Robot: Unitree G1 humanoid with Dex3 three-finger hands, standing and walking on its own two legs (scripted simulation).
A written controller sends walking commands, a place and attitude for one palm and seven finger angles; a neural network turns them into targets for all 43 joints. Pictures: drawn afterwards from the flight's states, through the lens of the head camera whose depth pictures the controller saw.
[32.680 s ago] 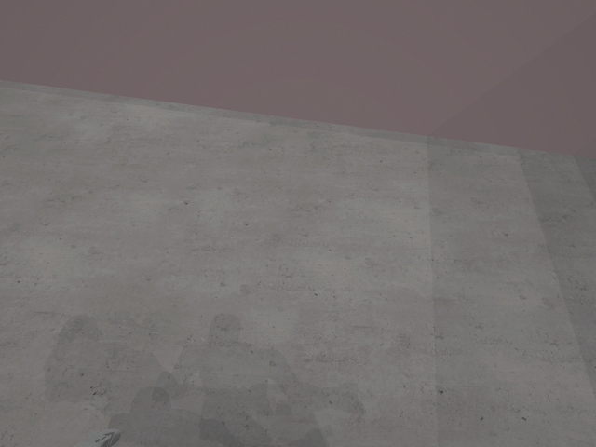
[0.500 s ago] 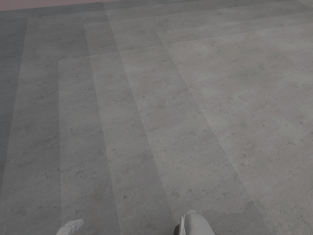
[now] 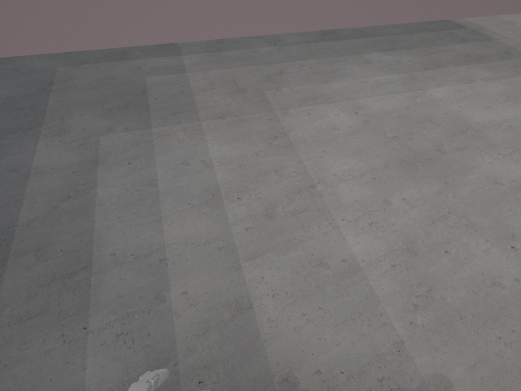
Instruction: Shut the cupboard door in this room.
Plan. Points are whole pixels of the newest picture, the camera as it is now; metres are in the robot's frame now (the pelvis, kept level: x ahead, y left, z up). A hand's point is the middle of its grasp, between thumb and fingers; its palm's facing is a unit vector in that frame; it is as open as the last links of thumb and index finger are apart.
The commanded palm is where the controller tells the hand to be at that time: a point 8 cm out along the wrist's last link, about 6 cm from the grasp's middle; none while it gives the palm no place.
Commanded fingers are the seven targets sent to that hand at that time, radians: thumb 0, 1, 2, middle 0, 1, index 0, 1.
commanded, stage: turn to face it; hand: left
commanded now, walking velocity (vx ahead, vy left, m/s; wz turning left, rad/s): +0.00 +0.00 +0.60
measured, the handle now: out of the picture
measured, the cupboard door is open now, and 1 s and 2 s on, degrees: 83 83 83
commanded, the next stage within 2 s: none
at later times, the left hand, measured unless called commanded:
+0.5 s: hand out of the picture +0.03 +0.26 -0.16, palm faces +0.27 -0.92 -0.27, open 7.4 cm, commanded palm none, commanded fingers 0.00 0.90 0.90 -0.20 -0.30 -0.20 -0.30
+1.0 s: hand out of the picture -0.06 +0.14 -0.14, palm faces +0.55 -0.78 -0.28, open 7.4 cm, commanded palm none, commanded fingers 0.00 0.90 0.90 -0.20 -0.30 -0.20 -0.30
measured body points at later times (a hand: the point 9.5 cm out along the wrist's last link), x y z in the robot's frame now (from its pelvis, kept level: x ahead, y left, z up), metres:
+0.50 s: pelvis +0.00 +0.02 +0.01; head +0.04 +0.05 +0.46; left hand +0.02 +0.30 -0.14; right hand +0.11 -0.22 -0.13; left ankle +0.01 +0.11 -0.73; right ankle +0.02 -0.16 -0.66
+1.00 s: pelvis +0.00 -0.06 +0.01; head +0.05 -0.06 +0.46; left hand -0.09 +0.18 -0.12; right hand +0.21 -0.24 -0.15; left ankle -0.12 +0.07 -0.65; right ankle +0.04 -0.14 -0.73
